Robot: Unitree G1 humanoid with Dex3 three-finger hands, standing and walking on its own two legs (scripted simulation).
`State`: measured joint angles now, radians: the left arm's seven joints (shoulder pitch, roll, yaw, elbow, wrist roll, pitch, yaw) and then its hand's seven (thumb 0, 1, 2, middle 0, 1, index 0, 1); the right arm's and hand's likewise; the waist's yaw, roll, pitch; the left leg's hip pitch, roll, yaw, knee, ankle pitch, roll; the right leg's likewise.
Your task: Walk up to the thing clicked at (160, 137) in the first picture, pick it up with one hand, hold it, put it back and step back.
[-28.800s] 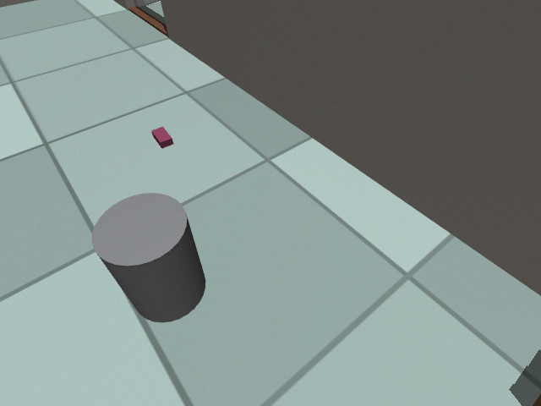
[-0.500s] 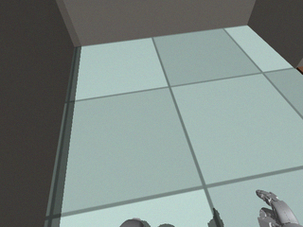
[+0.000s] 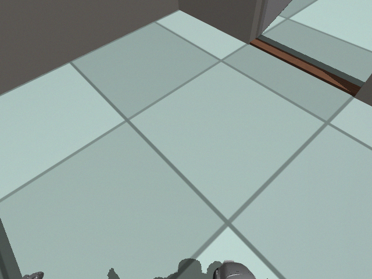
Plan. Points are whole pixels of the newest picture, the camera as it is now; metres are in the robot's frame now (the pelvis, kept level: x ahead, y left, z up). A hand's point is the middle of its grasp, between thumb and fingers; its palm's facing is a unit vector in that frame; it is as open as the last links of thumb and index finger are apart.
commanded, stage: walk up
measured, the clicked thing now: out of the picture -0.38 -1.47 -0.73
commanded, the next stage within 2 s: none
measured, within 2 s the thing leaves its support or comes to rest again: neither
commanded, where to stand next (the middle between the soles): +0.09 +0.01 m, yaw -44 degrees
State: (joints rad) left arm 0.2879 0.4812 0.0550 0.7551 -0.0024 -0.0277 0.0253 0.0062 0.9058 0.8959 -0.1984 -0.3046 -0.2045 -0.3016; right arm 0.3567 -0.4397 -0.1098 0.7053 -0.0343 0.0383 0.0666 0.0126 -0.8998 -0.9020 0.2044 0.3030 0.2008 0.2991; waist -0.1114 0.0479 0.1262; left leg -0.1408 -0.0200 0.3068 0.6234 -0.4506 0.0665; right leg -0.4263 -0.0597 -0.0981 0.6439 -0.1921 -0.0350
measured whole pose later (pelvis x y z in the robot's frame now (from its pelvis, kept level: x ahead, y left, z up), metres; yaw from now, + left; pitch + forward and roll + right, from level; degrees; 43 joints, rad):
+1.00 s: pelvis +0.02 +0.05 -0.02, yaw -38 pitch -2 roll -1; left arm 0.36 0.43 0.06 0.81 0.01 0.00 -0.01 0.01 0.90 0.90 -0.20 -0.31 -0.21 -0.30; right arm 0.30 -0.44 -0.02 0.86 -0.03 -0.02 0.00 0.01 -0.90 -0.90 0.21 0.30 0.20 0.30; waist 0.03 0.05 0.07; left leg -0.47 0.05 0.05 0.89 -0.42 0.03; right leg -0.35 0.06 0.10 0.81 -0.44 0.00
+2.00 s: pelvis +0.14 +0.11 +0.01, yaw -89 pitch -2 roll -2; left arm 0.21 0.47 0.06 0.73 0.01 0.03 -0.01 0.01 0.90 0.90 -0.20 -0.30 -0.21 -0.30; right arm 0.20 -0.40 -0.06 0.80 -0.02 0.01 0.01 0.01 -0.90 -0.90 0.21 0.30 0.20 0.30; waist -0.04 -0.03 0.16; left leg -0.34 0.09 0.09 0.64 -0.27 0.02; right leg -0.56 0.09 0.17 1.15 -0.35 0.01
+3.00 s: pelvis +0.10 +0.07 -0.01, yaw -119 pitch -2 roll -1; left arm 0.21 0.39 0.03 0.90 0.01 -0.06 0.03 0.01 0.90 0.90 -0.20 -0.30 -0.21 -0.30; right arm 0.15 -0.40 -0.03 0.87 -0.01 0.03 0.01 0.01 -0.90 -0.90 0.21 0.30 0.20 0.30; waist -0.01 0.04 0.11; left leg -0.39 0.11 0.05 0.83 -0.45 0.01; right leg -0.34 0.04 0.03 0.73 -0.36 -0.02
